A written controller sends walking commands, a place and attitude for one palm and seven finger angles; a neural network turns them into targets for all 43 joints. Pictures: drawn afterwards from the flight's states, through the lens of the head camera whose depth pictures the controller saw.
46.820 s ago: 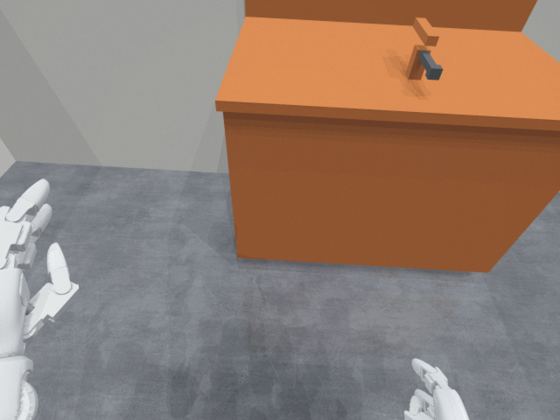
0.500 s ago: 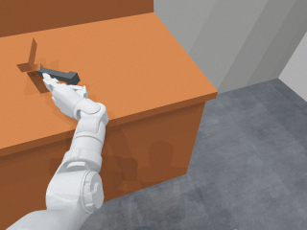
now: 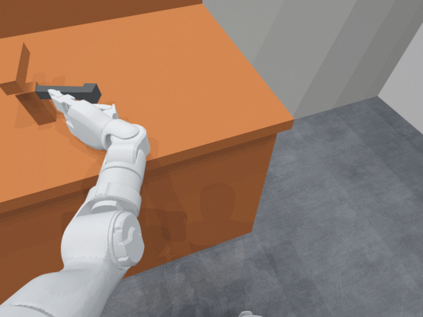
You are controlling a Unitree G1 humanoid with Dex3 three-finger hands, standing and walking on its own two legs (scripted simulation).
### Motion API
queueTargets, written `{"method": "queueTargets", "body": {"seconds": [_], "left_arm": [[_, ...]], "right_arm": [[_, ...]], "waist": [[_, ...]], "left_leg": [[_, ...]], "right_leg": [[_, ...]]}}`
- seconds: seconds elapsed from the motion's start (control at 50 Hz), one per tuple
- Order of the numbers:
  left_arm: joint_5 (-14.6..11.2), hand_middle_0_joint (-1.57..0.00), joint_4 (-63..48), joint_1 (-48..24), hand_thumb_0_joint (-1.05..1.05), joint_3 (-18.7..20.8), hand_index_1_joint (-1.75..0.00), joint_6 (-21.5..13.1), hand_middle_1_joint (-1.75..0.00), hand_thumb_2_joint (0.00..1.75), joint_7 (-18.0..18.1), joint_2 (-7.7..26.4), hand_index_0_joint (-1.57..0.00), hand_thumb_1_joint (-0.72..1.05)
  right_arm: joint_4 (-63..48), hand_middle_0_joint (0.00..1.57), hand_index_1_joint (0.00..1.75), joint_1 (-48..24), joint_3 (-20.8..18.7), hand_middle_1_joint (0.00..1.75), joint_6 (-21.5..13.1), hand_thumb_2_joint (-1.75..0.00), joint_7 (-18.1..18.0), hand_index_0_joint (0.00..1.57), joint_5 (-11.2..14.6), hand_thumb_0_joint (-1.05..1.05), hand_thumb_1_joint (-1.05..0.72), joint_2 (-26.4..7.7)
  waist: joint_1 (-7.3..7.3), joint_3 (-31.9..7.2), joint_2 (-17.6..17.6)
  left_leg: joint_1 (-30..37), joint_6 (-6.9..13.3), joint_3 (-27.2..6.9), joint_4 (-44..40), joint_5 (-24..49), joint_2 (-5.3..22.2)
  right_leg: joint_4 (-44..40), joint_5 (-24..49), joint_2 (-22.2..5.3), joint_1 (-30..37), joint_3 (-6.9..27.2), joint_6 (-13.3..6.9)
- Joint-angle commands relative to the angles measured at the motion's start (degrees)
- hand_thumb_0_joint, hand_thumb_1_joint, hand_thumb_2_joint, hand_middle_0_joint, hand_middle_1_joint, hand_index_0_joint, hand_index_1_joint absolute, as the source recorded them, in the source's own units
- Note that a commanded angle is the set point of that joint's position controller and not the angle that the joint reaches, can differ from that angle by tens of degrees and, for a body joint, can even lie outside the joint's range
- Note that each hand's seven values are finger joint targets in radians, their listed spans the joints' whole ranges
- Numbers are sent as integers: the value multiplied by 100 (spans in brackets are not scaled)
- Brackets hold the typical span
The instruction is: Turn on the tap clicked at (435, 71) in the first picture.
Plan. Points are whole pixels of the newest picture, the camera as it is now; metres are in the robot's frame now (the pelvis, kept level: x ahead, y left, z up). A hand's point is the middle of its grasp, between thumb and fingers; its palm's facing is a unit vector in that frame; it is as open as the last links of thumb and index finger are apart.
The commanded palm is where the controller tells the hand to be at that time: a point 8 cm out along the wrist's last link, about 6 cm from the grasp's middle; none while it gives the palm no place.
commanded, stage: push the lever round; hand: left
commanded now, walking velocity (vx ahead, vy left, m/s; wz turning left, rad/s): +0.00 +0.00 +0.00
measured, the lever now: (90, 93) +0.52 +0.22 +0.15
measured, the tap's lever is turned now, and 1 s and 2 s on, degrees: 67 76 76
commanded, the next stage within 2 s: lift the hand up off the lever in 0.18 s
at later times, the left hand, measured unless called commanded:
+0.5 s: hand (113, 106) +0.49 +0.18 +0.14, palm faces +0.82 -0.56 -0.13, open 8.0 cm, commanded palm +0.44 +0.21 +0.15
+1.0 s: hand (107, 97) +0.50 +0.19 +0.15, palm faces +0.80 -0.59 -0.12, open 7.8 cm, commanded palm +0.44 +0.21 +0.17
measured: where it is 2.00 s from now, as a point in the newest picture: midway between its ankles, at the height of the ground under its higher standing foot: outside the picture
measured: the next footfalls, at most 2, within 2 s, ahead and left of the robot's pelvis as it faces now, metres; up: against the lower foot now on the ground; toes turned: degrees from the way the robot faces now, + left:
none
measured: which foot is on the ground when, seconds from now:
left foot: down 0.00-1.00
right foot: down 0.00-1.00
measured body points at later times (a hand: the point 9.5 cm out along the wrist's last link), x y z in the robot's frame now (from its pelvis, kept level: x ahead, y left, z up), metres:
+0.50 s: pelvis +0.00 +0.00 +0.00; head +0.05 -0.02 +0.45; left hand +0.44 +0.20 +0.15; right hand +0.04 -0.26 -0.14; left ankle +0.01 +0.13 -0.70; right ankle +0.04 -0.06 -0.71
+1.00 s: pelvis +0.01 +0.01 +0.01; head +0.06 -0.01 +0.46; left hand +0.46 +0.21 +0.16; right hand +0.06 -0.24 -0.13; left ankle +0.01 +0.13 -0.70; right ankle +0.04 -0.06 -0.71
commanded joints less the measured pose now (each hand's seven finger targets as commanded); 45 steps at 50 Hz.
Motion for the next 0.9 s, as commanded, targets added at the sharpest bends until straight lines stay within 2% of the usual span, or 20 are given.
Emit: {"method": "queueTargets", "body": {"seconds": [0.0,0.08,0.1,0.16,0.2,0.24,0.26,0.28,0.32,0.36,0.38,0.52,0.6,0.62,0.66,0.74,0.82,0.84,0.86,0.88], "left_arm": [[265,-15,-987,-2966,0,-172,-15,-316,-15,90,-84,1352,-15,90],[310,-15,-1127,-3057,0,-59,-15,-389,-15,90,-77,1556,-15,90],[308,-15,-1104,-2982,0,-156,-15,-386,-15,90,-91,1418,-15,90],[346,-15,-1027,-3162,0,-94,-15,-412,-15,90,-80,1559,-15,90],[337,-15,-973,-3096,0,33,-15,-431,-15,90,-79,1738,-15,90],[355,-15,-966,-3354,0,-106,-15,-444,-15,90,-76,1631,-15,90],[381,-15,-948,-3342,0,49,-15,-473,-15,90,-70,1831,-15,90],[370,-15,-1028,-3313,0,-29,-15,-485,-15,90,-72,1741,-15,90],[365,-15,-1109,-3283,0,-19,-15,-504,-15,90,-66,1755,-15,90],[363,-15,-1102,-3159,0,73,-15,-506,-15,90,-83,1833,-15,90],[339,-15,-1064,-3062,0,-10,-15,-489,-15,90,-99,1727,-15,90],[289,-15,-1274,-3143,0,168,-15,-465,-15,90,-162,2031,-15,90],[330,-15,-1092,-3234,0,23,-15,-397,-15,90,-166,1901,-15,90],[330,-15,-1086,-3290,0,-45,-15,-386,-15,90,-175,1837,-15,90],[244,-15,-1036,-3154,0,-40,-15,-363,-15,90,-213,1775,-15,90],[61,-15,-931,-2998,0,-449,-15,-251,-15,90,-327,1165,-15,90],[-62,-15,-955,-3043,0,-337,-15,-141,-15,90,-313,1219,-15,90],[-38,-15,-1051,-3169,0,-393,-15,-130,-15,90,-282,1147,-15,90],[7,-15,-1088,-3216,0,-271,-15,-124,-15,90,-241,1293,-15,90],[44,-15,-1196,-3283,0,-390,-15,-115,-15,90,-206,1165,-15,90]], "right_arm": [[-469,20,30,222,-220,30,-184,-90,-58,20,10,0,-90,-715],[-489,20,30,305,-242,30,-169,-90,-68,20,12,0,-90,-720],[-507,20,30,277,-241,30,-180,-90,-59,20,14,0,-90,-711],[-450,20,30,279,-244,30,-192,-90,-63,20,4,0,-90,-744],[-479,20,30,334,-239,30,-203,-90,-67,20,16,0,-90,-749],[-462,20,30,317,-227,30,-213,-90,-69,20,14,0,-90,-746],[-423,20,30,336,-254,30,-208,-90,-77,20,3,0,-90,-771],[-476,20,30,347,-231,30,-219,-90,-68,20,11,0,-90,-737],[-498,20,30,341,-235,30,-222,-90,-66,20,11,0,-90,-742],[-473,20,30,360,-251,30,-217,-90,-67,20,9,0,-90,-755],[-496,20,30,354,-234,30,-222,-90,-62,20,27,0,-90,-739],[-509,20,30,298,-236,30,-212,-90,-83,20,47,0,-90,-766],[-466,20,30,279,-222,30,-216,-90,-88,20,51,0,-90,-756],[-463,20,30,270,-220,30,-224,-90,-79,20,57,0,-90,-754],[-458,20,30,301,-234,30,-232,-90,-61,20,61,0,-90,-774],[-469,20,30,375,-229,30,-261,-90,20,20,107,0,-90,-772],[-427,20,30,367,-241,30,-244,-90,50,20,122,0,-90,-798],[-422,20,30,372,-238,30,-243,-90,60,20,104,0,-90,-784],[-383,20,30,360,-252,30,-238,-90,56,20,91,0,-90,-795],[-399,20,30,356,-241,30,-247,-90,73,20,84,0,-90,-765]], "waist": [[-197,-1968,-572],[-166,-2262,-465],[-185,-2186,-510],[-220,-2021,-370],[-205,-2119,-522],[-292,-2002,-469],[-244,-2106,-378],[-221,-2174,-244],[-223,-2298,-326],[-158,-2285,-276],[-183,-2230,-330],[-152,-2187,-412],[-230,-1953,-467],[-243,-1914,-344],[-175,-2015,-247],[-226,-1906,-359],[-187,-1868,-331],[-199,-1893,-294],[-141,-1921,-208],[-180,-1947,-169]], "left_leg": [[87,234,267,-409,678,27],[119,231,267,-419,765,34],[116,239,293,-414,757,36],[65,248,276,-399,588,24],[-17,255,297,-406,585,30],[-32,257,299,-401,496,28],[10,259,279,-394,511,31],[63,256,298,-425,576,31],[83,268,328,-407,655,29],[149,255,296,-443,696,35],[168,256,315,-472,719,49],[111,255,344,-515,656,44],[183,265,334,-558,548,53],[242,256,332,-571,544,58],[392,251,306,-617,599,48],[619,219,278,-727,850,71],[719,194,253,-762,992,64],[756,182,241,-781,1019,68],[803,173,208,-776,1074,69],[871,160,211,-766,1211,81]], "right_leg": [[-784,794,-435,1834,456,459],[-740,996,-453,2033,490,457],[-767,1027,-441,2015,488,472],[-830,706,-431,1849,515,452],[-836,761,-454,1994,547,480],[-895,586,-456,1869,575,492],[-860,573,-439,1877,562,462],[-823,663,-430,1922,542,455],[-835,872,-435,2062,566,478],[-814,886,-409,2076,513,443],[-813,894,-398,2061,489,445],[-939,857,-454,2263,602,494],[-996,544,-409,2031,529,471],[-1015,455,-397,1948,518,451],[-987,502,-359,1956,448,417],[-973,758,-305,1871,292,392],[-998,839,-309,1870,276,373],[-986,838,-303,1853,249,365],[-954,864,-293,1841,234,341],[-913,986,-291,1821,216,339]]}}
